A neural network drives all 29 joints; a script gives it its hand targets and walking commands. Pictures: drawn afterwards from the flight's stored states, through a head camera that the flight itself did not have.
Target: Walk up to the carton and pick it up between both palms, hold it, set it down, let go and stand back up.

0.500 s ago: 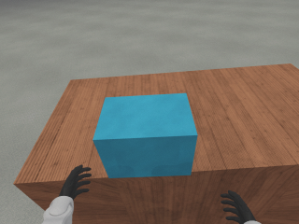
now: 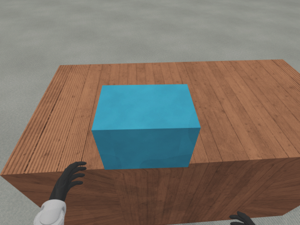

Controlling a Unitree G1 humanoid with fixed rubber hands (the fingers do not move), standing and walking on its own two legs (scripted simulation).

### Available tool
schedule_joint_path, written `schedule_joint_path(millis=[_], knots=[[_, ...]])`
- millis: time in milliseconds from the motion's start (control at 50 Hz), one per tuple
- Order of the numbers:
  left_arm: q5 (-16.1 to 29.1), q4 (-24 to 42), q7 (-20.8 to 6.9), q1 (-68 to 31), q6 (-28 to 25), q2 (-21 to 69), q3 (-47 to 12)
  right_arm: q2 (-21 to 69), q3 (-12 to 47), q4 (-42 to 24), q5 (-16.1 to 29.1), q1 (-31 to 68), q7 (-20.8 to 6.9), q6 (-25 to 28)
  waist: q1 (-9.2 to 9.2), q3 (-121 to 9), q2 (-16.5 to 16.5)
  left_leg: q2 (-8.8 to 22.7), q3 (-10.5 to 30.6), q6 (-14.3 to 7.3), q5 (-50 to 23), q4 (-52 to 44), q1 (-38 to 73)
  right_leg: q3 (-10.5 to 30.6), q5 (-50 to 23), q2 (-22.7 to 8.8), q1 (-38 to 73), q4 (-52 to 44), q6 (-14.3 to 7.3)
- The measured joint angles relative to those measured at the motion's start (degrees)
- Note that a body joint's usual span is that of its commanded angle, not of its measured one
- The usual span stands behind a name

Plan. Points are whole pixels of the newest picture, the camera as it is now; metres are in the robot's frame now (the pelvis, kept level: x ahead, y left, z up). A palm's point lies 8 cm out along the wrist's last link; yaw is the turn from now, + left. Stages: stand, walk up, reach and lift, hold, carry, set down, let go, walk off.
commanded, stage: stand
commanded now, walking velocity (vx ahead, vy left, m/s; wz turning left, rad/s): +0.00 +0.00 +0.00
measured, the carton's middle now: (146, 126) +0.40 +0.03 +0.05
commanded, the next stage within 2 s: none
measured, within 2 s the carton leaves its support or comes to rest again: neither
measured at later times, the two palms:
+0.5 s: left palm (60, 194) +0.22 +0.24 +0.00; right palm out of the picture +0.15 -0.24 -0.08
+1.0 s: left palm (62, 194) +0.22 +0.24 +0.00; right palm out of the picture +0.13 -0.26 -0.09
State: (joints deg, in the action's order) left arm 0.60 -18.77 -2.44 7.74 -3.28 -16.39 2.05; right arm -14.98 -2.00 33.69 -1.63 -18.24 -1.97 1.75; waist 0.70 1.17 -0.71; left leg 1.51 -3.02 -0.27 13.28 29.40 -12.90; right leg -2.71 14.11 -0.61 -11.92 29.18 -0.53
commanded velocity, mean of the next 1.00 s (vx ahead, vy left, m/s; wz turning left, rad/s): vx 0.00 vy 0.00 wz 0.00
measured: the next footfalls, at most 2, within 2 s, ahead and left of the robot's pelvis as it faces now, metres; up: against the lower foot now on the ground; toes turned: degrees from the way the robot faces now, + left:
none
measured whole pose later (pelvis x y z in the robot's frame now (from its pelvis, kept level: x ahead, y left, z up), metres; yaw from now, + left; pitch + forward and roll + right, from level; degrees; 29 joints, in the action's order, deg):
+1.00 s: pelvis +0.01 +0.00 +0.00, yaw +1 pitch -2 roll +0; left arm -0.1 -18.8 0.0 10.1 -7.3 -16.5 1.3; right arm -14.7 -1.9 38.1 -0.8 -15.5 -3.2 1.0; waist -0.6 -0.2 -0.7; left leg 1.1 -1.5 0.1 14.4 31.1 -14.7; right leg -4.1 15.9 -1.0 -13.2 31.0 -0.7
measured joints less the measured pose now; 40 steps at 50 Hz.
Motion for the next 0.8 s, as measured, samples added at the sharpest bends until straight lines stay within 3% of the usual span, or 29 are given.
schedule_joint_path(millis=[180, 800], knots=[[-0.7, 1.2, -0.1, 3.0, -4.0, -0.4, -1.3, -0.8, -0.6, 3.6, 0.5, 0.3, -1.7, 0.3, -0.5, -1.5, -0.3, -0.7, -0.1, -0.7, 1.3, 1.5, -1.6, 0.2, 1.1, -0.8, -1.4, 1.2, 0.9], [-0.7, 0.8, 2.0, 3.1, -4.2, 0.1, -1.4, 0.2, 0.0, 4.0, 1.0, 3.4, -1.4, -0.8, -1.07, -1.6, -0.1, -0.8, 1.1, -0.2, 1.5, 2.0, -1.7, -1.0, 1.9, -0.8, -1.2, 1.9, 0.4]])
